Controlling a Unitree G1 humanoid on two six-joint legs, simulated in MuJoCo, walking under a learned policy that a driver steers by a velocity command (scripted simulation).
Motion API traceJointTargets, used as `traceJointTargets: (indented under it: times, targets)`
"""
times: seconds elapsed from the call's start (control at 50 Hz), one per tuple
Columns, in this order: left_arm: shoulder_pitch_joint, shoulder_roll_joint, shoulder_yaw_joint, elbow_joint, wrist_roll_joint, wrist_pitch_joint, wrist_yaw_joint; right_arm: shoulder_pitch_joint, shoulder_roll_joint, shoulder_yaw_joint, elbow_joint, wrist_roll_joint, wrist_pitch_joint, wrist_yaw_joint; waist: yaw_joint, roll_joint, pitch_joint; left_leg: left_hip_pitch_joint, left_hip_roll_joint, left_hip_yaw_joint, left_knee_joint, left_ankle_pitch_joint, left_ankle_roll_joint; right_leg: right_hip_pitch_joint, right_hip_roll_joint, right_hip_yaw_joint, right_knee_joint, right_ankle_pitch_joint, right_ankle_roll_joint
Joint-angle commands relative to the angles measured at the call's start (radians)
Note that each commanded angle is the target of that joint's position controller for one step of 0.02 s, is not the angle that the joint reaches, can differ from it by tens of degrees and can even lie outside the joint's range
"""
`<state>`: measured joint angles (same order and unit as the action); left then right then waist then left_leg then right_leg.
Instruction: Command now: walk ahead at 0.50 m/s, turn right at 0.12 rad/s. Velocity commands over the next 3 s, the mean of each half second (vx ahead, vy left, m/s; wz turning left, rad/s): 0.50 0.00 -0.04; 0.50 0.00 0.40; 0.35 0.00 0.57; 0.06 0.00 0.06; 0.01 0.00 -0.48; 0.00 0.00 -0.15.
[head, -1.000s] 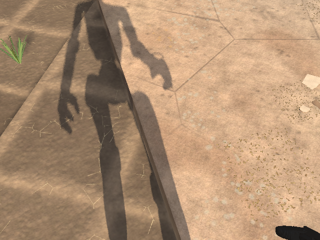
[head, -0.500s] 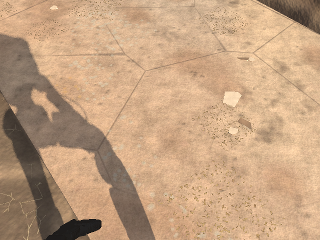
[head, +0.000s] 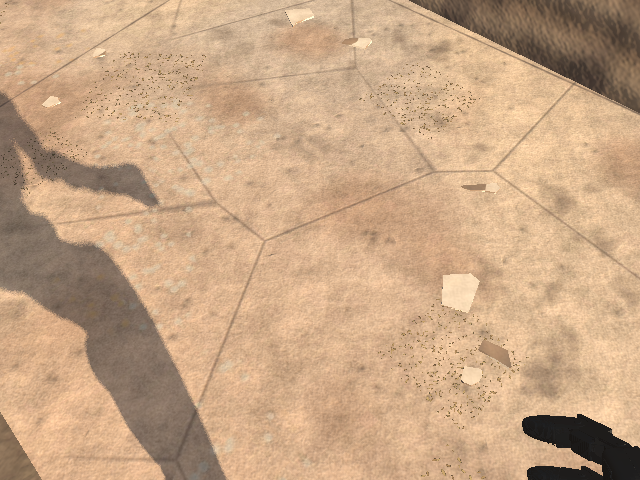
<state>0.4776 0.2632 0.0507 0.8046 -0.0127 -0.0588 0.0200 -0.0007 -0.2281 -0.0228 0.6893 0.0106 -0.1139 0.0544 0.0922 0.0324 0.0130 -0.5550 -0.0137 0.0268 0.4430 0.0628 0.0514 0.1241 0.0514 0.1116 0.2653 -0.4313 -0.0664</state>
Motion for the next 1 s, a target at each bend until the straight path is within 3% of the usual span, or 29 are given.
traceJointTargets:
  times: [0.02, 0.04, 0.06, 0.08, 0.1, 0.12, 0.14, 0.16, 0.22, 0.28, 0.34, 0.38, 0.44, 0.5, 0.52, 0.54, 0.56, 0.58, 0.6, 0.62, 0.64, 0.66, 0.68, 0.72, 0.76, 0.82, 0.88, 0.96, 1.0]
  targets:
    - [-0.064, 0.159, 0.033, -0.066, 0.014, 0.004, 0.0, 0.262, -0.22, -0.077, -0.015, -0.017, -0.012, -0.018, -0.211, -0.168, -0.228, 0.501, 0.071, -0.057, 0.054, 0.002, 0.115, -0.157, -0.192, 0.037, 0.486, 1.018, -0.048]
    - [0.069, 0.04, -0.002, -0.08, 0.025, -0.007, -0.011, 0.387, -0.303, -0.097, -0.002, -0.041, -0.01, -0.024, -0.171, 0.091, -0.425, 0.962, 0.336, -0.443, 0.109, -0.014, 0.275, -0.569, -0.041, -0.003, 0.891, 0.518, 0.022]
    - [0.13, 0.028, -0.02, -0.053, 0.005, -0.022, -0.018, 0.427, -0.238, -0.083, 0.027, -0.02, -0.007, -0.015, -0.174, 0.264, -0.529, 1.065, 0.435, -0.798, -0.073, -0.172, 0.349, -0.756, 0.052, 0.061, 1.103, -0.115, 0.044]
    - [-0.002, 0.134, 0.007, -0.074, -0.019, -0.031, -0.021, 0.367, -0.161, -0.064, 0.02, -0.002, 0.0, -0.023, -0.197, 0.142, -0.364, 0.929, 0.384, -0.687, -0.112, -0.313, 0.282, -0.843, -0.022, 0.087, 1.182, -0.076, 0.033]
    - [-0.126, 0.153, 0.006, -0.112, -0.026, -0.038, -0.021, 0.304, -0.132, -0.051, 0.014, -0.003, 0.009, -0.031, -0.188, 0.035, -0.231, 0.752, 0.347, -0.533, -0.139, -0.308, 0.238, -0.848, -0.071, 0.041, 1.154, 0.008, 0.027]
    - [-0.197, 0.143, 0.005, -0.131, -0.012, -0.044, -0.02, 0.264, -0.125, -0.043, 0.02, -0.011, 0.012, -0.03, -0.16, -0.028, -0.127, 0.593, 0.307, -0.444, -0.188, -0.239, 0.227, -0.837, -0.106, 0.005, 1.096, 0.06, 0.027]
    - [-0.199, 0.134, 0.008, -0.137, -0.001, -0.041, -0.02, 0.241, -0.112, -0.035, 0.021, -0.023, 0.007, -0.028, -0.12, -0.011, -0.086, 0.498, 0.267, -0.38, -0.22, -0.18, 0.217, -0.797, -0.141, 0.002, 1.037, 0.109, 0.025]
    - [-0.176, 0.116, 0.005, -0.128, -0.002, -0.035, -0.022, 0.227, -0.105, -0.032, 0.025, -0.029, 0.005, -0.026, -0.093, 0.011, -0.071, 0.443, 0.241, -0.341, -0.249, -0.145, 0.218, -0.763, -0.157, -0.004, 1.008, 0.13, 0.026]
    - [-0.174, 0.074, -0.005, -0.122, 0.003, -0.015, -0.019, 0.234, -0.129, -0.037, 0.051, -0.01, -0.007, -0.022, -0.067, 0.035, -0.026, 0.353, 0.218, -0.24, -0.298, -0.03, 0.229, -0.772, -0.183, -0.036, 0.885, 0.157, 0.054]
    - [-0.286, 0.062, -0.012, -0.153, 0.015, -0.017, -0.021, 0.264, -0.167, -0.046, 0.065, -0.009, -0.005, -0.029, -0.094, 0.023, 0.006, 0.339, 0.191, -0.159, -0.321, 0.036, 0.21, -0.799, -0.189, -0.061, 0.684, 0.328, 0.076]
    - [-0.405, 0.041, -0.02, -0.174, 0.011, -0.028, -0.033, 0.31, -0.191, -0.047, 0.082, 0.0, 0.004, -0.033, -0.14, 0.018, 0.017, 0.352, 0.162, -0.102, -0.322, 0.032, 0.169, -0.736, -0.152, -0.1, 0.456, 0.49, 0.067]
    - [-0.472, 0.045, -0.02, -0.19, 0.003, -0.033, -0.042, 0.368, -0.202, -0.048, 0.101, 0.008, 0.012, -0.034, -0.172, 0.017, 0.025, 0.421, 0.187, -0.112, -0.311, -0.005, 0.161, -0.74, -0.138, -0.106, 0.371, 0.531, 0.064]
    - [-0.552, 0.056, -0.016, -0.22, -0.006, -0.041, -0.058, 0.414, -0.208, -0.048, 0.125, 0.009, 0.035, -0.039, -0.191, 0.023, 0.043, 0.557, 0.237, -0.139, -0.265, -0.001, 0.148, -0.788, -0.123, -0.099, 0.281, 0.491, 0.05]
    - [-0.514, 0.088, -0.001, -0.221, -0.001, -0.055, -0.065, 0.419, -0.228, -0.057, 0.134, 0.01, 0.057, -0.051, -0.145, 0.045, 0.021, 0.613, 0.257, -0.182, -0.169, 0.126, 0.122, -0.682, -0.089, -0.098, 0.204, 0.387, 0.024]
    - [-0.427, 0.116, 0.014, -0.199, 0.003, -0.059, -0.062, 0.395, -0.238, -0.059, 0.129, 0.009, 0.061, -0.054, -0.09, 0.053, -0.029, 0.598, 0.231, -0.166, -0.079, 0.263, 0.103, -0.546, -0.064, -0.118, 0.168, 0.385, 0.007]
    - [-0.273, 0.169, 0.04, -0.157, 0.011, -0.06, -0.05, 0.382, -0.224, -0.053, 0.118, 0.002, 0.062, -0.057, -0.019, 0.045, -0.14, 0.515, 0.178, -0.132, 0.09, 0.3, 0.074, -0.301, -0.084, -0.108, 0.194, 0.422, -0.023]
    - [-0.078, 0.248, 0.061, -0.129, 0.028, -0.056, -0.035, 0.363, -0.162, -0.029, 0.077, -0.023, 0.057, -0.059, 0.054, -0.066, -0.307, 0.294, 0.103, -0.088, 0.402, 0.011, 0.033, 0.02, -0.279, 0.085, 0.256, 0.494, -0.086]
    - [-0.051, 0.294, 0.069, -0.111, 0.031, -0.044, -0.033, 0.518, -0.045, 0.003, 0.067, -0.005, 0.036, -0.053, -0.018, -0.34, -0.436, -0.091, -0.041, -0.071, 0.726, -0.632, -0.028, 0.327, -0.495, 0.506, 0.175, 0.364, -0.242]
    - [-0.043, 0.189, 0.049, -0.119, 0.02, -0.037, -0.029, 0.467, -0.156, -0.022, 0.089, 0.019, 0.027, -0.05, 0.032, -0.231, -0.406, -0.194, 0.009, -0.167, 0.85, -0.64, -0.036, 0.277, -0.47, 0.549, 0.109, 0.206, -0.226]
    - [-0.102, 0.149, 0.036, -0.12, 0.013, -0.037, -0.023, 0.371, -0.199, -0.041, 0.062, 0.033, 0.026, -0.051, 0.029, -0.178, -0.25, -0.244, 0.051, -0.151, 0.873, -0.545, -0.036, 0.141, -0.439, 0.389, 0.085, 0.211, -0.18]
    - [-0.166, 0.126, 0.026, -0.119, 0.015, -0.038, -0.022, 0.322, -0.19, -0.041, 0.051, 0.026, 0.03, -0.055, -0.004, -0.114, -0.173, -0.21, 0.093, -0.132, 0.843, -0.459, -0.041, -0.006, -0.396, 0.283, 0.048, 0.263, -0.156]
    - [-0.215, 0.098, 0.019, -0.115, 0.019, -0.041, -0.027, 0.299, -0.179, -0.047, 0.043, 0.017, 0.037, -0.057, -0.035, -0.111, -0.105, -0.18, 0.116, -0.127, 0.797, -0.407, -0.047, -0.12, -0.36, 0.2, 0.007, 0.307, -0.145]
    - [-0.245, 0.08, 0.015, -0.11, 0.026, -0.047, -0.029, 0.322, -0.162, -0.05, 0.045, 0.019, 0.052, -0.057, -0.069, -0.133, -0.075, -0.124, 0.137, -0.133, 0.774, -0.37, -0.05, -0.201, -0.332, 0.127, -0.036, 0.328, -0.134]
    - [-0.27, 0.085, 0.022, -0.095, 0.027, -0.062, -0.033, 0.345, -0.12, -0.047, 0.047, 0.022, 0.077, -0.055, -0.1, -0.131, -0.039, -0.081, 0.148, -0.126, 0.744, -0.34, -0.059, -0.291, -0.325, 0.042, -0.098, 0.375, -0.141]
    - [-0.278, 0.11, 0.033, -0.078, 0.03, -0.069, -0.029, 0.313, -0.112, -0.05, 0.027, 0.013, 0.093, -0.058, -0.111, -0.103, -0.007, -0.114, 0.153, -0.134, 0.697, -0.281, -0.07, -0.314, -0.326, -0.032, -0.126, 0.447, -0.144]
    - [-0.264, 0.134, 0.043, -0.055, 0.031, -0.064, -0.017, 0.249, -0.1, -0.048, 0.002, 0.01, 0.092, -0.047, -0.097, -0.088, 0.009, -0.141, 0.153, -0.124, 0.54, -0.131, -0.071, -0.279, -0.306, -0.144, -0.131, 0.504, -0.127]
    - [-0.234, 0.161, 0.05, -0.037, 0.023, -0.053, -0.011, 0.139, -0.081, -0.039, -0.032, 0.01, 0.083, -0.026, -0.054, -0.07, 0.036, -0.113, 0.137, -0.068, 0.361, -0.021, -0.053, -0.244, -0.298, -0.222, -0.132, 0.505, -0.105]
    - [-0.178, 0.194, 0.064, -0.005, 0.004, -0.027, -0.009, 0.03, -0.085, -0.038, -0.091, 0.011, 0.083, -0.006, -0.016, -0.068, 0.069, -0.144, 0.121, -0.018, 0.242, -0.078, -0.016, -0.105, -0.341, -0.263, -0.091, 0.544, -0.087]
    - [-0.181, 0.214, 0.072, 0.002, -0.007, -0.012, -0.007, 0.023, -0.102, -0.047, -0.113, 0.009, 0.086, 0.002, -0.033, -0.087, 0.06, -0.11, 0.092, 0.019, 0.212, -0.171, 0.016, -0.05, -0.355, -0.287, -0.02, 0.714, -0.067]
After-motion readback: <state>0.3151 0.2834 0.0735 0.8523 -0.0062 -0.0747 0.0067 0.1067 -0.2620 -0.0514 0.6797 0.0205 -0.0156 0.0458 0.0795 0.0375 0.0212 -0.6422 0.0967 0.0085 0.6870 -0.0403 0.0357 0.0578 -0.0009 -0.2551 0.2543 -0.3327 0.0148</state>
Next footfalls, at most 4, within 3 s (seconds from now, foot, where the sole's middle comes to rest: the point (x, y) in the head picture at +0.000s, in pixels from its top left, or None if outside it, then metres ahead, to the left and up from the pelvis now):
0.02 left None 0.21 0.11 -0.76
0.56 right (440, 462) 0.50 -0.13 -0.76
1.08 left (303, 351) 0.73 0.17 -0.76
1.52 right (342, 255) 1.01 0.10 -0.76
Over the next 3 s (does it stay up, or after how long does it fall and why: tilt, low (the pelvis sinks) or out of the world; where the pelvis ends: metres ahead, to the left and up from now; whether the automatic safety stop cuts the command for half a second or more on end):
stays up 0.89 0.13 0.01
